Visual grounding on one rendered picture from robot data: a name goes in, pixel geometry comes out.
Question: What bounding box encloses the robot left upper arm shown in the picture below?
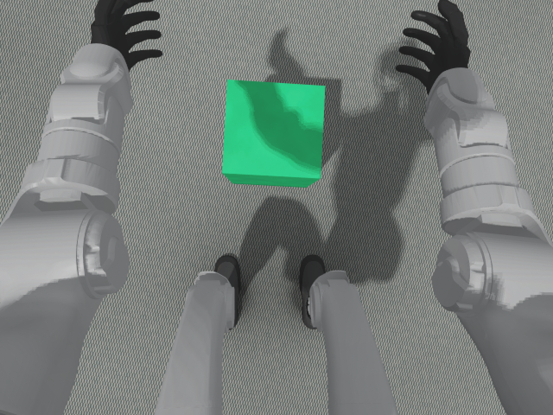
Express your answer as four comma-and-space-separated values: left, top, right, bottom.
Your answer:
0, 209, 130, 415

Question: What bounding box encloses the robot thigh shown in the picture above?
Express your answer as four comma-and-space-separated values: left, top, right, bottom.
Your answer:
154, 280, 234, 415
311, 279, 399, 415

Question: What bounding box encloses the robot right forearm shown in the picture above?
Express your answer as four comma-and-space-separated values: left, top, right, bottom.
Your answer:
423, 67, 553, 247

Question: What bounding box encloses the robot left thigh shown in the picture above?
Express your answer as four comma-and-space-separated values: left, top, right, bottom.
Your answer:
154, 280, 234, 415

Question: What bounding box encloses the left robot hand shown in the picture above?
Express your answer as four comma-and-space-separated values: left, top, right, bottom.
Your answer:
91, 0, 162, 72

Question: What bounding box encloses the right robot hand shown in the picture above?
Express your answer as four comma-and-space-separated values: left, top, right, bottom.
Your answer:
396, 0, 471, 96

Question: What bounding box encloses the carton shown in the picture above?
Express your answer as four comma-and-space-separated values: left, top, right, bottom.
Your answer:
222, 80, 325, 188

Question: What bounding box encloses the robot left forearm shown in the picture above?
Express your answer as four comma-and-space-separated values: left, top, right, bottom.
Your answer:
0, 43, 133, 227

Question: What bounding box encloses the robot right upper arm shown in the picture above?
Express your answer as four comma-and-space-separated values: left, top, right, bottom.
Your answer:
431, 231, 553, 415

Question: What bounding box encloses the robot right thigh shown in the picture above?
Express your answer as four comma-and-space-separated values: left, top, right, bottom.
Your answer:
311, 279, 399, 415

